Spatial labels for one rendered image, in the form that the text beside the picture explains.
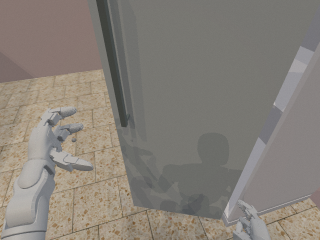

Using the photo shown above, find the right robot hand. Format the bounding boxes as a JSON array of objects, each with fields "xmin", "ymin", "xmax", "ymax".
[{"xmin": 233, "ymin": 200, "xmax": 271, "ymax": 240}]

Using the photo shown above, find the fridge door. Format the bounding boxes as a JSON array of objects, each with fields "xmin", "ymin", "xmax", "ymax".
[{"xmin": 87, "ymin": 0, "xmax": 320, "ymax": 220}]

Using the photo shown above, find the left robot forearm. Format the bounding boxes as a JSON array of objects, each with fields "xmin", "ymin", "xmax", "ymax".
[{"xmin": 0, "ymin": 159, "xmax": 56, "ymax": 240}]

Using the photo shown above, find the left robot hand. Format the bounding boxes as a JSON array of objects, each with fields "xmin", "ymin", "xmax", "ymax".
[{"xmin": 27, "ymin": 106, "xmax": 94, "ymax": 172}]

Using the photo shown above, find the handle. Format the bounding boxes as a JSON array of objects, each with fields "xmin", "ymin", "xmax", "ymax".
[{"xmin": 96, "ymin": 0, "xmax": 130, "ymax": 128}]

